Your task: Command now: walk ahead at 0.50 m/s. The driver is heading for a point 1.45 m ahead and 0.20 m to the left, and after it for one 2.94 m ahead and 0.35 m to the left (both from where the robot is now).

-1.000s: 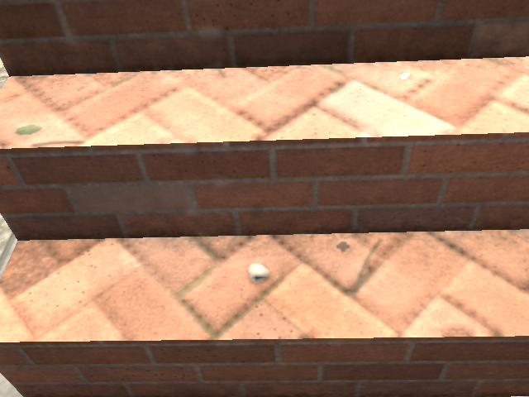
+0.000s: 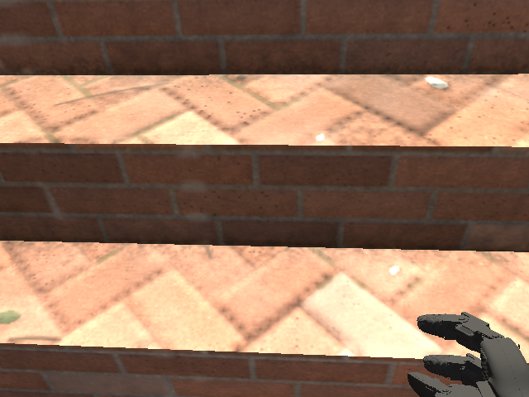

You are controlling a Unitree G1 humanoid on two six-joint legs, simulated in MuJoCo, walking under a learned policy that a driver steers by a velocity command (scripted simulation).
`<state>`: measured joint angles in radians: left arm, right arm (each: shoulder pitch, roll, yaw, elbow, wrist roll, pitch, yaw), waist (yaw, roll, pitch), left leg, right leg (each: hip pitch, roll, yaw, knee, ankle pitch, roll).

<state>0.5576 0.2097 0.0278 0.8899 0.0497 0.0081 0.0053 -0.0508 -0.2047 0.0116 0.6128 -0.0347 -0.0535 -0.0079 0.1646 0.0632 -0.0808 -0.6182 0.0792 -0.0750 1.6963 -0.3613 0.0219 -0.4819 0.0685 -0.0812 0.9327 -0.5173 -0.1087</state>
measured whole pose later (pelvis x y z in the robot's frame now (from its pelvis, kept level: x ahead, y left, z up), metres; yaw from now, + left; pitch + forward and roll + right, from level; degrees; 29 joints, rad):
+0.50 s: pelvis +0.12 +0.04 +0.12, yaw +1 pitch +5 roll +7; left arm 0.42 0.12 -0.03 1.09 -0.01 -0.04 0.03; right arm -0.11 -0.07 0.11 0.64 -0.01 -0.04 0.03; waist -0.01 -0.06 -0.04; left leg -1.08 -0.05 0.16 1.43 -0.61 0.15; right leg -0.10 -0.14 -0.03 0.20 0.19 -0.15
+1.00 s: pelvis +0.12 -0.02 +0.21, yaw -2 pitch +5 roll -2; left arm 0.25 0.18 -0.06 0.82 0.00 0.01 0.00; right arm 0.08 -0.25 0.01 0.83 -0.03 -0.05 -0.03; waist 0.03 0.06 -0.19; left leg -0.87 0.14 -0.06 1.07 -0.47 0.05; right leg -0.63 -0.06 -0.03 1.25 0.00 -0.07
